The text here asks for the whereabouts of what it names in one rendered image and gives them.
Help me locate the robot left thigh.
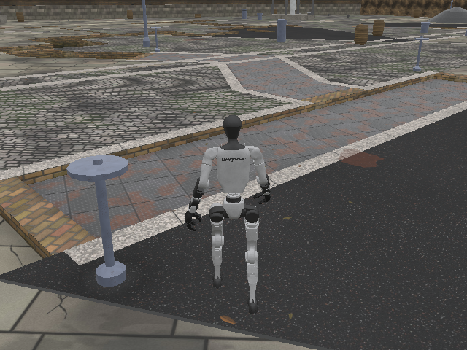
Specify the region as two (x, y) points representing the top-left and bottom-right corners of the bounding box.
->
(209, 203), (224, 248)

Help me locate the right robot forearm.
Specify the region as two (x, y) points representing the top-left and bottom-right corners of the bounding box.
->
(260, 174), (271, 195)

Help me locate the left robot upper arm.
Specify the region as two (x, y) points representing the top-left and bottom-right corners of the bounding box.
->
(198, 147), (218, 189)

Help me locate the left robot forearm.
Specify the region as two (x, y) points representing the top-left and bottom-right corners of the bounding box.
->
(188, 177), (204, 213)

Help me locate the right robot upper arm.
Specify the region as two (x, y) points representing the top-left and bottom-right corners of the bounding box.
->
(248, 146), (268, 184)

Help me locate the robot torso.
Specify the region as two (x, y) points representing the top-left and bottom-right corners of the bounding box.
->
(216, 143), (250, 219)

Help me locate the robot right hand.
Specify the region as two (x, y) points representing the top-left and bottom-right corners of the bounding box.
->
(253, 192), (271, 204)

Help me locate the robot left hand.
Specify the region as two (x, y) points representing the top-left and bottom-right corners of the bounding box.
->
(185, 210), (201, 231)

